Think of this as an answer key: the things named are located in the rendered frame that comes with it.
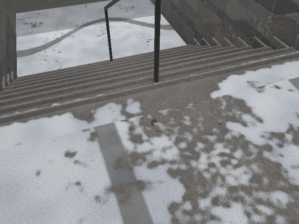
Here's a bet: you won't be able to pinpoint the stairs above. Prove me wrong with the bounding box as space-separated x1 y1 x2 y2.
0 44 299 118

